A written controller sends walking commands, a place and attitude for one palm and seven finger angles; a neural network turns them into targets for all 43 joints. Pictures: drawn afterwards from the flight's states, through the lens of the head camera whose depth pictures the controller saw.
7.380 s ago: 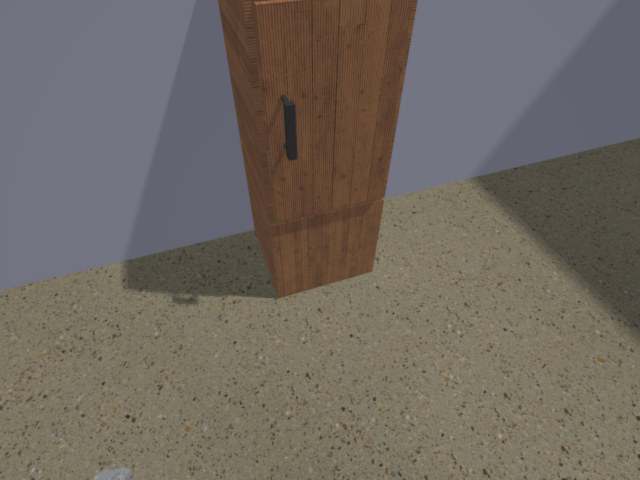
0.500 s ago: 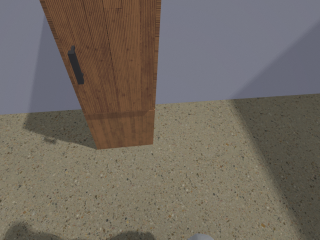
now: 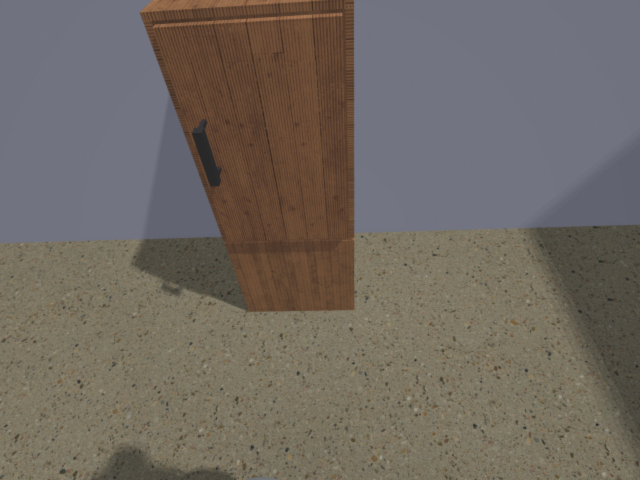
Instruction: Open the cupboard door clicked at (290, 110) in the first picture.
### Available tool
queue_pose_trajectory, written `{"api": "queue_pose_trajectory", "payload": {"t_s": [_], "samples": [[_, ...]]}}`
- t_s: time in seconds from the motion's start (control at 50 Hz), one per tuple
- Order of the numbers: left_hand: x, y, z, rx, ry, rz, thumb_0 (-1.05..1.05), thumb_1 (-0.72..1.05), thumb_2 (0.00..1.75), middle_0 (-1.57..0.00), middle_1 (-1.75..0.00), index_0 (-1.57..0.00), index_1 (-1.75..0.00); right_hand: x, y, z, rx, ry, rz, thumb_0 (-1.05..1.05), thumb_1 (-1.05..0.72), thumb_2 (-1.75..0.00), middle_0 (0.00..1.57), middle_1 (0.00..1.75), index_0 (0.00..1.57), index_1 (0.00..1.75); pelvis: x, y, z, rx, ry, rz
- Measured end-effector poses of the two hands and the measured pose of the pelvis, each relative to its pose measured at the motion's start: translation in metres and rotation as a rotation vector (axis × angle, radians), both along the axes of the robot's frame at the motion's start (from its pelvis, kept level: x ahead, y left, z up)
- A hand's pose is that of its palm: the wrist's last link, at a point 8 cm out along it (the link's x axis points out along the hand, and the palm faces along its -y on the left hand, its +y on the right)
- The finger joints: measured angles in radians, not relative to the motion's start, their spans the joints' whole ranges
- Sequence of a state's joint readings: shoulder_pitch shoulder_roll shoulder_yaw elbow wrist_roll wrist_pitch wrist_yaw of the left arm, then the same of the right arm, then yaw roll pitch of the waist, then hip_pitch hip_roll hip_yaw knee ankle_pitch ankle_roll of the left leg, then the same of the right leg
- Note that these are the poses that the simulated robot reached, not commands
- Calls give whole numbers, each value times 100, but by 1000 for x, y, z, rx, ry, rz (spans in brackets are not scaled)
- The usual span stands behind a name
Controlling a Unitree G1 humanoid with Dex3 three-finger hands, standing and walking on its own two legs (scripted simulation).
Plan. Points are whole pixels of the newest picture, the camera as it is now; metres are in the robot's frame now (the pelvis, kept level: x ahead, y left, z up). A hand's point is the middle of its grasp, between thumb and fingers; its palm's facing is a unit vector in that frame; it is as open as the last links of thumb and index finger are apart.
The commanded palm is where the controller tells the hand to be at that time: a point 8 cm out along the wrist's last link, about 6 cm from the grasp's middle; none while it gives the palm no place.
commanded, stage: take the last steps up to it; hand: left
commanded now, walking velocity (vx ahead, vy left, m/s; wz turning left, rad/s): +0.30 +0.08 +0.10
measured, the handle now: (209, 153) +0.79 +0.30 -0.02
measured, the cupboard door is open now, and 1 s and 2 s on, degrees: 0 0 0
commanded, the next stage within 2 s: come to a stop and stand still in 0.66 s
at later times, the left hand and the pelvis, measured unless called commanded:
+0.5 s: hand out of the picture +0.07 +0.27 -0.18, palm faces +0.10 -0.98 -0.17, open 7.4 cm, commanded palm none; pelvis +0.10 +0.09 +0.00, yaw +1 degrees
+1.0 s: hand (199, 374) +0.33 +0.25 -0.17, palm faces +0.04 -0.97 -0.24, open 7.2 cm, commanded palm none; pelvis +0.25 +0.07 -0.01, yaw +1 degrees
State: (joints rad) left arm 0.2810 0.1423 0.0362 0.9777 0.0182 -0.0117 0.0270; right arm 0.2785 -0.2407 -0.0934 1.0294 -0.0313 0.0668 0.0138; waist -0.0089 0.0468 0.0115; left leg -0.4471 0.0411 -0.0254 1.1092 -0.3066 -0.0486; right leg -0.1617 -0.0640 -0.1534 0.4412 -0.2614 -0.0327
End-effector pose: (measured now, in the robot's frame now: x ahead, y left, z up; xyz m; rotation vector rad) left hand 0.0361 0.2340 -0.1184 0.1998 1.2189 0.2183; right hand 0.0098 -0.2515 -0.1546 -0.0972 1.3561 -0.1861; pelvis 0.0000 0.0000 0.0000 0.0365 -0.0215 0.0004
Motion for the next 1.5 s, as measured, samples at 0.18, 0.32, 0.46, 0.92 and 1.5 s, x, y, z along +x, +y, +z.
{"api": "queue_pose_trajectory", "payload": {"t_s": [0.18, 0.32, 0.46, 0.92, 1.5], "samples": [[-90, 17, -9, -58, 212, 151, 0, 91, 90, -21, -30, -20, -30, 70, 30, 15, -17, -57, 134, 1, -91, -89, 20, 30, 19, 30, 19, 27, 3, -6, 21, 39], [-122, 45, -33, -132, 403, 208, 0, 91, 90, -20, -30, -20, -30, 141, 91, 17, -37, -220, 183, 1, -91, -89, 20, 30, 19, 30, 49, 69, -14, -38, 12, 30], [-17, 77, -34, -129, 277, 106, 1, 91, 90, -20, -30, -20, -30, 132, 106, 23, -67, -181, 74, -2, -95, -89, 21, 30, 20, 30, 87, 89, -4, -32, -3, 15], [283, 52, -22, -34, -26, -37, -1, 92, 90, -21, -30, -20, -30, 195, 97, -12, 29, 124, -38, 1, -91, -89, 20, 30, 20, 30, 241, 60, -13, -32, 1, 10], [200, 140, -36, -85, 207, 2, 0, 91, 90, -20, -30, -20, -30, 256, 141, 40, -130, -118, -5, 0, -92, -89, 21, 30, 20, 30, 226, 124, 4, -85, 26, -51]]}}
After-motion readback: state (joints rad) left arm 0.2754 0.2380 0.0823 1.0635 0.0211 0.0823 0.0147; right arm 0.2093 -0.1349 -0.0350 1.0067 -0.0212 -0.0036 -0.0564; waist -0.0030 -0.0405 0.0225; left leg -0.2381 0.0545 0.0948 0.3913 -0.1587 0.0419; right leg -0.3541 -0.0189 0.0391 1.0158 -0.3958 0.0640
